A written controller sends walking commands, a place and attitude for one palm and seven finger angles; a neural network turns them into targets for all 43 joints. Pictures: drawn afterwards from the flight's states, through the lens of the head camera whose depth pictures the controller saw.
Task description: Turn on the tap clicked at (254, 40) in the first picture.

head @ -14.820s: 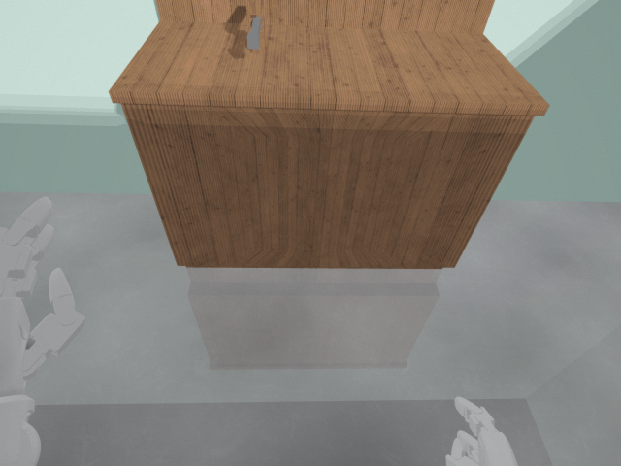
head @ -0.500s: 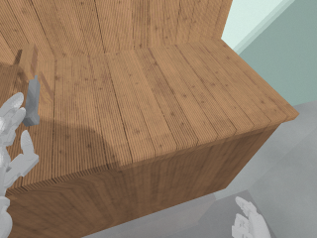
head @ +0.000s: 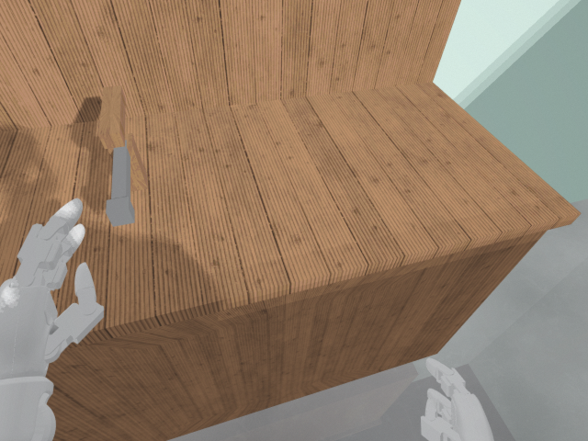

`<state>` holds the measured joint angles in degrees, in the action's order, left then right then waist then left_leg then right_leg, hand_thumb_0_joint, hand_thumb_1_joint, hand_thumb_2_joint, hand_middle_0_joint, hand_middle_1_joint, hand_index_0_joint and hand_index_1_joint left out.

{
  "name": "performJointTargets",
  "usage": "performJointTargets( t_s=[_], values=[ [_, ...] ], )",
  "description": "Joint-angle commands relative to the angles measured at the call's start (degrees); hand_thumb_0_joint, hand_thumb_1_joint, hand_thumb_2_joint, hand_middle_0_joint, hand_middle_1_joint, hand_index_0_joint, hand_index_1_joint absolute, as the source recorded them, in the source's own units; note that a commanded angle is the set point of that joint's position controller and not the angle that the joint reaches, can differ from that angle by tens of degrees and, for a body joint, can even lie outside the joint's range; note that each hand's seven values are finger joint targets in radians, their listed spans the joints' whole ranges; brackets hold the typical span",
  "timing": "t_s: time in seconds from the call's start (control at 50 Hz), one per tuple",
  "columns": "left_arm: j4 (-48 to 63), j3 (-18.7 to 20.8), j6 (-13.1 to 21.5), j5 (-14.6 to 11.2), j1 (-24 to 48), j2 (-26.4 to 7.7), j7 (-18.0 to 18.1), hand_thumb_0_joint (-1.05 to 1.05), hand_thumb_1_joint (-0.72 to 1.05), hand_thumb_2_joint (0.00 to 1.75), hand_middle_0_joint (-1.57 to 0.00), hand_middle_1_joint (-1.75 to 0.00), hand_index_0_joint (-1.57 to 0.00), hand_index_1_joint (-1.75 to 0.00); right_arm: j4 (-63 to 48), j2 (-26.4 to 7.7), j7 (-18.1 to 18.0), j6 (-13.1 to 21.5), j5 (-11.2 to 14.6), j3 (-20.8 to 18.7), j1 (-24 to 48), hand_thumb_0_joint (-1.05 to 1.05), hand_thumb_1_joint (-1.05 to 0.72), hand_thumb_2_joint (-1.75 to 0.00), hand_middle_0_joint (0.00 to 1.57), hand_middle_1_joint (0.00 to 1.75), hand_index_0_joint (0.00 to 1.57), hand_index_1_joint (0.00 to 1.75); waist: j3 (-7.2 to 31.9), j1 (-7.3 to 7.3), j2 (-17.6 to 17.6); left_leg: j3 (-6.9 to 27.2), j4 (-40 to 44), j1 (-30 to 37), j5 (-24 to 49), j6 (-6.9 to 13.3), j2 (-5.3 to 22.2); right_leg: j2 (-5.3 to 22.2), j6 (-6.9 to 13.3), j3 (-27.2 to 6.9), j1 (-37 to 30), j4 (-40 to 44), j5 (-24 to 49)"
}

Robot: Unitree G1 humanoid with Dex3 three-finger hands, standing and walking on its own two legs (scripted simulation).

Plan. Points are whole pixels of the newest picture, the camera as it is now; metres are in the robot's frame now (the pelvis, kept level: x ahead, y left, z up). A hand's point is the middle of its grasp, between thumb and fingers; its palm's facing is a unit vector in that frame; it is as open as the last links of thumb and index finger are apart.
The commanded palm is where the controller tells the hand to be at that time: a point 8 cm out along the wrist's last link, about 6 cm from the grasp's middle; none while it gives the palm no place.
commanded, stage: come to a stop and stand still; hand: left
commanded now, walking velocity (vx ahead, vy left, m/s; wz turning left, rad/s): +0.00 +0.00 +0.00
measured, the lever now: (120, 211) +0.36 +0.28 +0.11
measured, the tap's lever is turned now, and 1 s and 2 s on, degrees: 0 0 0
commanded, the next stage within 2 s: look again from close up in 0.98 s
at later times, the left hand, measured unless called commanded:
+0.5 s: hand (45, 283) +0.22 +0.28 +0.15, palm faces +0.41 -0.84 -0.35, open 7.4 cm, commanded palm +0.16 +0.31 +0.18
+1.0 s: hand (69, 287) +0.22 +0.25 +0.16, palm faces +0.41 -0.85 -0.33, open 7.4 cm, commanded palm +0.16 +0.29 +0.18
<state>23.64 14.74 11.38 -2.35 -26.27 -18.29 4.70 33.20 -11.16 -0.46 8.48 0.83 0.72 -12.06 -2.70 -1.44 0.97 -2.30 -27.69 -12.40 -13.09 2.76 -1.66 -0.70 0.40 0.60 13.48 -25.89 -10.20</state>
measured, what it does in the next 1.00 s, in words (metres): stands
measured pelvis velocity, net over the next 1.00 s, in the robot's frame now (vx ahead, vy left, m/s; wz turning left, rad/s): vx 0.01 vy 0.00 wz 0.02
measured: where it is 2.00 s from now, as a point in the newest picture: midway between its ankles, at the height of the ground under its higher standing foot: outside the picture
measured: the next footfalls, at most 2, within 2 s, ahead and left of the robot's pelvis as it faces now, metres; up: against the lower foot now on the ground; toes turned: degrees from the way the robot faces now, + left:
none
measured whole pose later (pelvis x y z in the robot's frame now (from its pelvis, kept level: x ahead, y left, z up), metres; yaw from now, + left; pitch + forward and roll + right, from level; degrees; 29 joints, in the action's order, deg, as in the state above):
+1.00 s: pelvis +0.01 +0.00 +0.00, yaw +1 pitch -2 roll -1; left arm 27.0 18.6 10.8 -1.9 -23.8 -19.4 6.6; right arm 33.0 -11.2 -1.7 7.0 0.7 0.8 -10.5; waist -4.0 -2.1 1.7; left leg -0.7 -26.3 -11.1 -13.0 2.7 -1.5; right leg -1.3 0.4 1.4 10.5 -21.9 -9.1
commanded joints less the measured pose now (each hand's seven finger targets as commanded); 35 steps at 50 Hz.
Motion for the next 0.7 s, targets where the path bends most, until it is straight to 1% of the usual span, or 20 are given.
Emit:
performJointTargets(
  t_s=[0.0, 0.02, 0.04, 0.08, 0.16, 0.18, 0.22, 0.24, 0.26, 0.3, 0.34, 0.36, 0.38, 0.46, 0.48, 0.52, 0.56, 0.58, 0.66, 0.68],
  values=[
    [14.99, 14.19, 5.24, -0.19, 14.31, -15.07, 2.87, 0.00, 0.90, 0.90, -0.20, -0.30, -0.20, -0.30, -10.09, -7.08, -1.91, 2.90, -0.01, -2.07, 7.01, 0.00, -0.90, -0.90, 0.20, 0.30, 0.20, 0.30, 1.95, -0.04, -5.72, 9.54, 12.40, -7.97, -16.16, 0.45, 7.01, 3.31, 0.72, -4.60, -2.91, 4.47, -12.80],
    [14.74, 14.03, 5.43, 0.14, 15.29, -14.65, 2.82, 0.00, 0.90, 0.90, -0.20, -0.30, -0.20, -0.30, -9.88, -7.14, -1.92, 3.22, 0.04, -2.05, 6.38, 0.00, -0.90, -0.90, 0.20, 0.30, 0.20, 0.30, 2.64, -0.17, -10.02, 10.32, 14.79, -10.59, -19.27, 0.90, 8.20, 2.38, 0.52, -3.44, -6.45, 1.08, -9.72],
    [14.47, 13.47, 5.55, 0.40, 15.94, -14.02, 2.74, 0.00, 0.90, 0.90, -0.20, -0.30, -0.20, -0.30, -9.95, -6.96, -1.80, 3.58, 0.16, -1.97, 6.04, 0.00, -0.90, -0.90, 0.20, 0.30, 0.20, 0.30, 3.13, -0.42, -11.84, 10.81, 16.30, -13.63, -21.67, 1.41, 9.30, 1.92, 0.27, -2.14, -10.19, -2.11, -7.04],
    [15.92, 11.30, 6.17, 0.76, 17.39, -12.36, 2.29, 0.00, 0.90, 0.90, -0.20, -0.30, -0.20, -0.30, -9.58, -6.98, -1.40, 4.55, 0.13, -1.94, 6.07, 0.00, -0.90, -0.90, 0.20, 0.30, 0.20, 0.30, 4.82, -0.32, -13.06, 10.79, 15.85, -11.04, -18.38, 0.94, 9.57, 1.69, 0.23, -0.74, -10.38, -3.21, -3.61],
    [14.78, 7.02, 5.71, 1.18, 12.04, -7.85, 1.85, 0.00, 0.90, 0.90, -0.20, -0.30, -0.20, -0.30, -8.96, -6.85, 0.03, 5.55, 0.32, -2.07, 5.13, 0.00, -0.90, -0.90, 0.20, 0.30, 0.20, 0.30, 6.69, -0.24, -9.23, 9.82, 13.14, -3.98, -7.74, -1.14, 8.94, 1.63, 0.16, -0.78, -7.94, -0.33, -0.71],
    [13.50, 5.90, 5.49, 1.44, 11.69, -6.98, 1.77, 0.00, 0.90, 0.90, -0.20, -0.30, -0.20, -0.30, -8.34, -7.29, 0.12, 5.23, 0.04, -2.21, 4.13, 0.00, -0.90, -0.90, 0.20, 0.30, 0.20, 0.30, 5.48, 0.00, -8.19, 10.79, 13.57, -5.21, -7.40, -1.89, 9.15, 1.44, 0.14, -0.73, -7.51, -0.29, -1.43],
    [12.35, 6.50, 5.09, 1.85, 11.40, -7.61, 1.94, 0.00, 0.90, 0.90, -0.20, -0.30, -0.20, -0.30, -8.22, -7.69, 0.28, 4.58, 0.02, -2.52, 3.94, 0.00, -0.90, -0.90, 0.20, 0.30, 0.20, 0.30, 3.52, -0.05, -7.82, 11.38, 14.88, -7.18, -8.37, -2.87, 9.56, 1.27, 0.18, -1.00, -7.30, -0.77, -2.12],
    [11.37, 7.03, 4.90, 1.97, 11.14, -8.02, 2.05, 0.00, 0.90, 0.90, -0.20, -0.30, -0.20, -0.30, -8.32, -7.58, 0.25, 4.26, 0.06, -2.55, 3.98, 0.00, -0.90, -0.90, 0.20, 0.30, 0.20, 0.30, 2.98, -0.11, -6.05, 11.27, 14.90, -7.74, -8.85, -2.87, 9.74, 1.38, 0.19, -1.16, -7.48, -0.55, -1.80],
    [11.20, 9.13, 4.74, 1.95, 10.64, -9.76, 2.27, 0.00, 0.90, 0.90, -0.20, -0.30, -0.20, -0.30, -8.20, -7.56, 0.16, 4.08, 0.18, -2.42, 4.71, 0.00, -0.90, -0.90, 0.20, 0.30, 0.20, 0.30, 3.06, -0.14, -5.88, 10.67, 14.58, -6.39, -6.35, -3.49, 9.08, 1.08, 0.10, -0.73, -6.90, 0.09, -1.04],
    [10.08, 9.12, 4.61, 1.70, 11.04, -9.46, 2.28, 0.00, 0.90, 0.90, -0.20, -0.30, -0.20, -0.30, -8.56, -7.25, -0.10, 3.20, 0.08, -2.39, 4.42, 0.00, -0.90, -0.90, 0.20, 0.30, 0.20, 0.30, 3.08, -0.06, -3.97, 10.22, 13.48, -6.01, -4.12, -3.92, 8.67, 1.65, 0.24, -1.11, -7.51, 1.72, 0.03],
    [11.38, 10.60, 4.90, 1.66, 11.94, -10.85, 2.36, 0.00, 0.90, 0.90, -0.20, -0.30, -0.20, -0.30, -8.80, -7.26, -0.46, 2.81, -0.10, -2.40, 4.75, 0.00, -0.90, -0.90, 0.20, 0.30, 0.20, 0.30, 3.96, -0.07, -3.94, 9.49, 12.98, -6.30, -3.49, -3.87, 8.08, 1.98, 0.24, -1.26, -9.23, 2.40, 1.21],
    [13.69, 12.21, 5.04, 1.61, 12.39, -12.58, 2.43, 0.00, 0.90, 0.90, -0.20, -0.30, -0.20, -0.30, -9.01, -7.10, -0.48, 2.88, 0.06, -2.23, 5.48, 0.00, -0.90, -0.90, 0.20, 0.30, 0.20, 0.30, 5.11, -0.08, -4.49, 8.63, 12.33, -4.49, -0.59, -4.20, 7.29, 1.61, 0.19, -0.58, -9.52, 2.19, 2.91],
    [13.82, 10.90, 5.27, 1.43, 12.25, -11.15, 2.25, 0.00, 0.90, 0.90, -0.20, -0.30, -0.20, -0.30, -9.04, -7.14, -0.60, 2.70, -0.19, -2.21, 5.51, 0.00, -0.90, -0.90, 0.20, 0.30, 0.20, 0.30, 5.79, 0.02, -4.88, 8.58, 11.84, -4.02, 0.90, -4.24, 7.02, 1.74, 0.28, -0.53, -9.91, 2.25, 3.58],
    [19.07, 11.47, 5.67, 1.11, 10.97, -12.39, 2.27, 0.00, 0.90, 0.90, -0.20, -0.30, -0.20, -0.30, -9.50, -6.88, -0.57, 3.15, 0.00, -2.21, 6.46, 0.00, -0.90, -0.90, 0.20, 0.30, 0.20, 0.30, 8.91, -0.13, -7.49, 6.85, 9.07, 0.09, 8.31, -4.44, 6.15, 2.12, 0.48, -0.49, -10.59, 2.05, 7.79],
    [18.04, 10.48, 5.63, 0.97, 9.68, -11.10, 2.25, 0.00, 0.90, 0.90, -0.20, -0.30, -0.20, -0.30, -9.24, -7.01, -0.60, 2.95, -0.26, -2.25, 5.84, 0.00, -0.90, -0.90, 0.20, 0.30, 0.20, 0.30, 9.04, -0.07, -7.36, 6.97, 8.71, 0.05, 9.31, -4.31, 6.11, 2.17, 0.48, -0.35, -10.59, 2.34, 7.64],
    [18.22, 10.55, 5.43, 0.84, 7.98, -11.14, 2.32, 0.00, 0.90, 0.90, -0.20, -0.30, -0.20, -0.30, -9.23, -7.24, -0.47, 2.92, -0.12, -2.61, 5.42, 0.00, -0.90, -0.90, 0.20, 0.30, 0.20, 0.30, 9.38, -0.12, -7.42, 6.78, 7.85, 0.88, 11.73, -4.47, 6.22, 2.43, 0.60, -0.66, -10.42, 2.35, 8.49],
    [17.55, 11.79, 5.08, 0.86, 6.04, -11.86, 2.55, 0.00, 0.90, 0.90, -0.20, -0.30, -0.20, -0.30, -9.02, -7.09, -0.53, 2.75, 0.08, -2.57, 5.83, 0.00, -0.90, -0.90, 0.20, 0.30, 0.20, 0.30, 9.66, -0.15, -6.71, 6.33, 7.01, 1.19, 13.27, -4.53, 5.85, 2.49, 0.58, -0.53, -10.48, 2.60, 9.84],
    [15.13, 10.46, 4.79, 0.58, 5.01, -10.10, 2.42, 0.00, 0.90, 0.90, -0.20, -0.30, -0.20, -0.30, -8.81, -7.12, -0.58, 2.24, -0.11, -2.47, 5.22, 0.00, -0.90, -0.90, 0.20, 0.30, 0.20, 0.30, 8.83, 0.03, -5.00, 6.42, 7.10, 0.55, 12.63, -4.48, 5.83, 2.61, 0.55, -0.48, -10.04, 3.08, 9.48],
    [14.11, 12.10, 4.10, 0.40, 4.70, -11.40, 2.69, 0.00, 0.90, 0.90, -0.20, -0.30, -0.20, -0.30, -8.85, -7.29, -1.03, 1.46, 0.26, -2.81, 5.77, 0.00, -0.90, -0.90, 0.20, 0.30, 0.20, 0.30, 8.04, 0.19, -3.38, 5.99, 6.59, 0.10, 9.74, -3.66, 5.34, 3.25, 0.82, -2.09, -9.68, 4.32, 10.72],
    [12.59, 10.52, 3.93, 0.09, 4.55, -9.74, 2.44, 0.00, 0.90, 0.90, -0.20, -0.30, -0.20, -0.30, -8.76, -7.40, -1.09, 1.13, 0.06, -2.70, 5.31, 0.00, -0.90, -0.90, 0.20, 0.30, 0.20, 0.30, 7.40, 0.29, -2.41, 6.10, 6.79, -0.31, 9.10, -3.52, 5.20, 3.33, 0.79, -1.89, -9.13, 4.59, 9.91]
  ],
)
